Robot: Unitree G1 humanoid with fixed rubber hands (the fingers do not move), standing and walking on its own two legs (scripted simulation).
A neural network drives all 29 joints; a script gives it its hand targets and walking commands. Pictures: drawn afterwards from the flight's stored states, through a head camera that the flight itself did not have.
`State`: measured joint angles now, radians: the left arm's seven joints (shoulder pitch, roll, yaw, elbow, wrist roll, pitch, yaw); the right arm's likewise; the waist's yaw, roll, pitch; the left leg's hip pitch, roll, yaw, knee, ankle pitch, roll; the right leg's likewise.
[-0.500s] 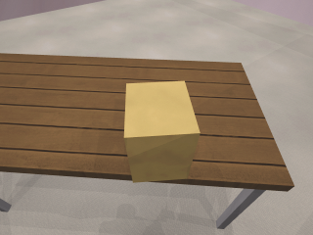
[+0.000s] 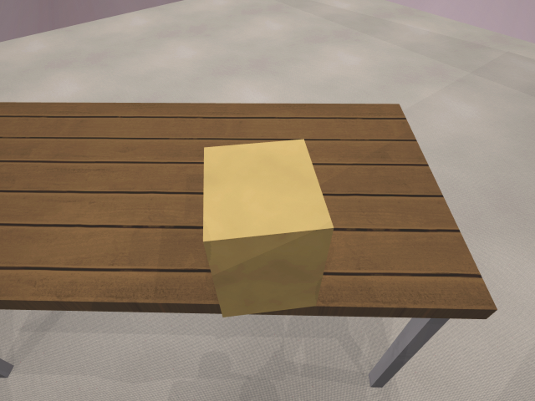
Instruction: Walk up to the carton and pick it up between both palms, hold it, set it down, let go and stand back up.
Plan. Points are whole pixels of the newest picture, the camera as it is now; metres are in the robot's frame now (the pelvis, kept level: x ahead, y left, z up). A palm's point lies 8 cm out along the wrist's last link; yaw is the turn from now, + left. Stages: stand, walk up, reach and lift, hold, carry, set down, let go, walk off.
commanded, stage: walk up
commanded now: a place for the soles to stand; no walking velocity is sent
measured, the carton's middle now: (262, 230) +0.42 +0.02 +0.02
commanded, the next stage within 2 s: reach and lift in 0.08 s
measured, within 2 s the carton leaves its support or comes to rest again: neither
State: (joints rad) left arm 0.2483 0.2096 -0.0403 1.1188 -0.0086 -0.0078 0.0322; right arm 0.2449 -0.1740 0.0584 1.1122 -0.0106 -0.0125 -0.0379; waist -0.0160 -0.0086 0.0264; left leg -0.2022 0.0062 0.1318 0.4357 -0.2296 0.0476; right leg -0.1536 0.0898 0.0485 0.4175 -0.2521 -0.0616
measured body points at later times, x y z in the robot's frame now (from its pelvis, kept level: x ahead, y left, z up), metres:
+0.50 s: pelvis -0.04 +0.01 -0.02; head -0.04 +0.04 +0.42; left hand +0.15 +0.22 -0.11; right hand +0.16 -0.22 -0.10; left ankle +0.00 +0.09 -0.74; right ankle -0.02 -0.08 -0.74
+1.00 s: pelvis -0.06 -0.01 -0.01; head -0.09 +0.00 +0.44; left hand +0.11 +0.21 -0.09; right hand +0.10 -0.21 -0.09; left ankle +0.00 +0.09 -0.74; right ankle -0.02 -0.08 -0.74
